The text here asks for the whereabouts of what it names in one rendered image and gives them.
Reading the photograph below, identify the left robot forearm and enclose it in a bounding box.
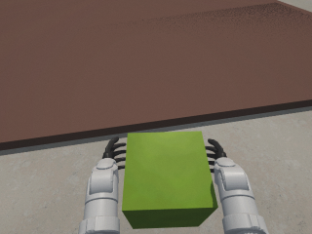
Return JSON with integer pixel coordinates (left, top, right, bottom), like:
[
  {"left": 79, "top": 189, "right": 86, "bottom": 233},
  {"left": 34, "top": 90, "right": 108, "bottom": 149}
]
[{"left": 78, "top": 158, "right": 120, "bottom": 234}]

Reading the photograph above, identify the robot right hand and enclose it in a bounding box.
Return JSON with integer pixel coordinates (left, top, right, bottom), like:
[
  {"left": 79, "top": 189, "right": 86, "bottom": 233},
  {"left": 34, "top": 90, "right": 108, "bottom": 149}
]
[{"left": 205, "top": 138, "right": 227, "bottom": 173}]

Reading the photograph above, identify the carton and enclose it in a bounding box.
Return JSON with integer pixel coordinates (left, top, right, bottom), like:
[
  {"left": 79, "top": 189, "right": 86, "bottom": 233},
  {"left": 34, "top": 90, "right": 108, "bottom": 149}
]
[{"left": 122, "top": 131, "right": 218, "bottom": 229}]

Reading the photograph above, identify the right robot forearm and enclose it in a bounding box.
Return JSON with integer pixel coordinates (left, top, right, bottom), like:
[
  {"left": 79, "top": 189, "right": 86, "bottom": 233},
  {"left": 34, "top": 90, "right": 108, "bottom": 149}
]
[{"left": 214, "top": 157, "right": 269, "bottom": 234}]

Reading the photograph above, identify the robot left hand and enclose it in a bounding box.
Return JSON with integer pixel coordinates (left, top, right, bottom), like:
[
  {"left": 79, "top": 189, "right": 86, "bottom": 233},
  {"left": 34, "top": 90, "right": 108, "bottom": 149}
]
[{"left": 102, "top": 137, "right": 127, "bottom": 170}]

